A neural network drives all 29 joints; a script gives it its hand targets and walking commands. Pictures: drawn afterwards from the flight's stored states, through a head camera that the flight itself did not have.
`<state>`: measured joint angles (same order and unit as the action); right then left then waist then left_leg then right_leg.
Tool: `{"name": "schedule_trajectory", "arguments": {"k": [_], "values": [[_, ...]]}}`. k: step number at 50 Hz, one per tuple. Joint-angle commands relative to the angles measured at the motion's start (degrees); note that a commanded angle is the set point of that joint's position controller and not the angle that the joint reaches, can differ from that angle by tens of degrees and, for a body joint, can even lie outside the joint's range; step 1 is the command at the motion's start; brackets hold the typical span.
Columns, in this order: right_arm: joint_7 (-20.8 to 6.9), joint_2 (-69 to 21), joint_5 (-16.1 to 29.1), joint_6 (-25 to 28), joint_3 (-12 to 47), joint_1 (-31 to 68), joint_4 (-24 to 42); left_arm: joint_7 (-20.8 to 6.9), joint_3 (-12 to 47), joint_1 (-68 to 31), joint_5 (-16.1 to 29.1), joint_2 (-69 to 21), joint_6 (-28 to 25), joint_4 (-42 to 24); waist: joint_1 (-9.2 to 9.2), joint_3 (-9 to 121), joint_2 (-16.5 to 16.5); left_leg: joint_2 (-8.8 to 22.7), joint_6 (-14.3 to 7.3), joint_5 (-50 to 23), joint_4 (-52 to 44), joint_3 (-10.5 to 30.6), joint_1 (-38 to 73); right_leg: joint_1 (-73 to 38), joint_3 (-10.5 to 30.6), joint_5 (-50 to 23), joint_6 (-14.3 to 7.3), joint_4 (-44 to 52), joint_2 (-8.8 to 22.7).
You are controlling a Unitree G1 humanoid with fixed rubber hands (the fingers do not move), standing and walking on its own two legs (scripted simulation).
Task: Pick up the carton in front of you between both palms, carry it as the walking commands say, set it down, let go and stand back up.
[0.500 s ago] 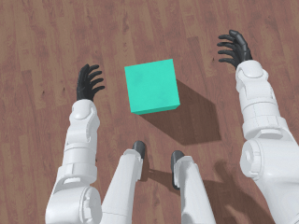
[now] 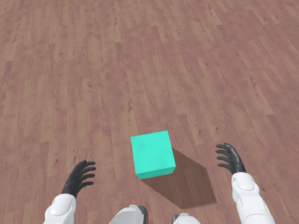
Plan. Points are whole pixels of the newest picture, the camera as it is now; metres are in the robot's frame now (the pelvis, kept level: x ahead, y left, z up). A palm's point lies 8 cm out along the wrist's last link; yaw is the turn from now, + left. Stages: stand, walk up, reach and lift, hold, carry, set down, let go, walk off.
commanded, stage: let go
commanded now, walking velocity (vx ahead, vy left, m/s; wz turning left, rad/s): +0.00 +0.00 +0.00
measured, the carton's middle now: (152, 156) +0.41 +0.04 -0.63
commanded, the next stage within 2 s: stand in 0.70 s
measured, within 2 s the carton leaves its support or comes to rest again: neither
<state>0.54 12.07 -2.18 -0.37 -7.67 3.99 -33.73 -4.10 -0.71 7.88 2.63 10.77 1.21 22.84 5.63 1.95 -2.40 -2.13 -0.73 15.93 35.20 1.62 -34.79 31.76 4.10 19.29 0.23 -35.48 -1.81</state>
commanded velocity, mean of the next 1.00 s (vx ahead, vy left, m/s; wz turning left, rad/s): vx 0.00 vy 0.00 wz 0.00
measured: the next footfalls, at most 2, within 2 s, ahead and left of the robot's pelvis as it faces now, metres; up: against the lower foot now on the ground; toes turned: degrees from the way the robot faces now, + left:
none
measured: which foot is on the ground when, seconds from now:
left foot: down 0.00-1.00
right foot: down 0.00-1.00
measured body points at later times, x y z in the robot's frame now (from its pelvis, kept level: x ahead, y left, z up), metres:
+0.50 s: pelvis +0.00 -0.01 +0.02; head +0.01 -0.01 +0.47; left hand +0.18 +0.22 -0.06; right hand +0.17 -0.25 -0.06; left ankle +0.00 +0.11 -0.72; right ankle -0.03 -0.12 -0.72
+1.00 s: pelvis +0.01 +0.00 +0.01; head +0.02 +0.02 +0.46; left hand +0.15 +0.29 -0.09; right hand +0.14 -0.30 -0.06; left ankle +0.00 +0.11 -0.72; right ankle -0.03 -0.12 -0.72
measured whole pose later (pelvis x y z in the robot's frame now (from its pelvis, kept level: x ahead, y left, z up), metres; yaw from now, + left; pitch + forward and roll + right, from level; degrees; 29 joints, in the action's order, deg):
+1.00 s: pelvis +0.01 +0.00 +0.01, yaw +0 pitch +0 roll -1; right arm 0.8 19.0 -2.2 -0.7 -3.4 -11.9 -40.9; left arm 1.1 -2.8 11.9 -2.1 19.4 1.3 39.8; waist -0.4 -0.8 2.6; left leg -1.9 -1.3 16.9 30.4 2.1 -13.1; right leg 8.9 3.9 18.8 0.2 -28.0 -1.8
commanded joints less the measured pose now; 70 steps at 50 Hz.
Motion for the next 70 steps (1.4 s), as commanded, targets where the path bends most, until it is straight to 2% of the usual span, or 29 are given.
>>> {"name": "schedule_trajectory", "arguments": {"k": [1,8,13,19,21,22,23,24,28,35,36,37,38,40,42,46,54,61,70], "values": [[-0.18,4.86,0.18,1.49,-0.39,-2.68,6.39,0.20,-1.15,2.28,0.13,5.69,-1.23,-5.86,-2.30,16.10,3.10,1.10,3.38,-29.99,-3.22,1.01,26.60,-7.64,-2.29,-18.23,0.23,6.97,-1.11],[-1.79,4.37,1.07,0.49,1.77,-12.11,9.18,0.38,-1.52,4.39,-0.28,7.06,-0.39,-4.22,-4.71,8.42,3.79,0.05,3.04,-25.97,-8.77,0.44,29.70,-17.61,-2.13,-22.40,1.14,11.46,-0.39],[-3.36,4.49,2.07,-1.34,3.37,-14.76,12.05,0.68,-2.33,5.31,-1.43,7.51,1.19,-3.12,-4.73,3.72,2.31,-0.32,2.57,-22.32,-10.99,0.00,31.33,-20.71,-2.33,-20.85,1.16,13.54,-0.05],[-4.51,4.63,2.49,-4.17,4.52,-13.96,14.70,0.50,-3.23,4.41,-2.70,7.50,3.86,-2.67,-4.41,-2.44,1.86,-0.44,1.94,-15.06,-12.20,-0.72,31.51,-21.31,-2.42,-14.69,0.85,15.23,0.22],[-4.63,4.77,2.32,-5.07,4.55,-13.37,15.09,0.29,-3.46,3.77,-3.04,7.48,4.75,-2.79,-4.49,-4.08,2.12,-0.43,1.82,-13.01,-12.17,-0.90,32.00,-20.75,-2.36,-12.44,0.71,15.55,0.33],[-3.55,4.81,3.05,-3.50,4.20,-15.62,11.48,1.79,-3.78,1.67,-4.77,9.02,7.91,-6.19,-5.16,-1.79,0.77,-2.02,2.28,-11.49,-10.44,-1.33,31.15,-23.16,-1.97,-16.57,0.54,13.74,0.56],[-3.04,5.04,3.05,-3.35,4.60,-14.90,12.48,2.39,-3.31,2.59,-4.27,8.72,8.84,-5.37,-5.23,-2.87,2.76,-1.77,1.92,-10.44,-10.23,-1.07,30.58,-22.56,-1.84,-17.03,0.78,13.32,0.59],[-2.81,5.12,3.06,-3.48,4.84,-14.44,12.60,2.71,-3.14,2.44,-4.15,8.54,9.40,-5.75,-5.04,-3.20,3.19,-1.76,1.80,-9.72,-10.08,-1.15,30.03,-22.43,-1.79,-16.44,0.82,13.24,0.67],[-2.42,5.28,2.57,-4.31,4.82,-13.84,12.93,3.18,-2.81,1.77,-3.90,8.07,10.94,-6.34,-5.36,-4.23,4.21,-1.57,1.50,-8.88,-10.04,-1.26,30.06,-21.85,-1.84,-15.08,0.65,13.51,0.88],[-2.87,5.45,2.04,-5.80,4.11,-14.12,12.79,3.42,-2.22,0.48,-3.66,7.65,12.58,-7.17,-5.94,-5.49,3.28,-1.09,1.34,-7.29,-10.78,-0.94,30.44,-21.90,-2.47,-11.43,-0.08,13.88,0.58],[-0.62,11.95,-0.48,-3.64,2.69,-14.44,4.92,5.49,-3.71,-0.23,-4.18,13.98,7.16,1.40,-5.10,-6.65,10.26,3.01,1.77,-6.04,-8.87,2.11,22.10,-15.95,0.58,-3.37,1.00,13.33,2.97],[0.09,12.86,-0.68,-2.50,2.18,-15.82,4.21,6.01,-3.89,1.26,-4.74,14.09,4.68,2.52,-5.82,-5.25,9.35,3.64,1.35,-3.20,-9.11,2.91,22.98,-16.41,2.26,1.59,0.53,14.15,3.71],[0.10,12.71,-0.99,-1.76,2.26,-15.36,3.51,5.86,-3.74,0.77,-5.08,13.59,3.22,3.27,-6.26,-5.02,6.90,3.70,1.05,0.68,-9.70,3.37,22.07,-15.61,3.21,5.15,0.21,14.26,3.82],[0.12,12.40,-0.78,-0.55,2.46,-14.22,2.07,5.52,-3.85,0.22,-5.26,12.94,1.33,5.07,-6.17,-4.29,2.93,4.23,0.30,4.80,-11.18,4.68,19.99,-16.89,3.32,4.65,-0.32,13.03,3.59],[-0.08,12.45,-0.36,0.04,2.63,-12.65,0.97,4.94,-3.90,0.53,-5.08,13.01,0.19,7.11,-5.62,-2.07,1.20,5.03,-0.14,1.73,-11.60,5.53,19.21,-20.02,2.52,-1.90,-0.27,11.19,3.38],[0.22,13.47,0.03,0.62,2.61,-12.71,-1.61,5.10,-3.78,0.94,-4.84,14.12,-0.96,10.73,-5.71,0.64,1.28,5.69,-0.45,-9.56,-9.91,5.63,22.23,-22.15,2.76,-11.02,-0.12,10.51,4.07],[0.92,15.79,0.13,0.74,2.95,-13.78,-6.20,5.72,-3.11,1.62,-4.54,16.03,-1.42,16.70,-6.00,1.68,1.23,6.66,-0.76,-20.69,-9.46,5.78,26.32,-24.06,2.84,-18.95,0.05,10.60,4.79],[1.20,16.62,0.37,0.85,3.41,-13.12,-9.02,5.96,-2.51,1.19,-4.44,16.74,-1.57,19.77,-5.94,1.31,2.10,6.96,-0.73,-23.83,-10.08,5.70,27.94,-24.76,2.94,-21.05,0.11,11.20,5.31],[1.15,16.97,0.62,0.96,3.88,-11.64,-12.18,6.06,-1.95,0.27,-4.37,17.51,-1.76,22.68,-5.86,0.25,2.54,7.02,-0.75,-21.95,-11.85,5.83,28.75,-25.10,3.34,-19.48,-0.02,12.99,5.82]]}}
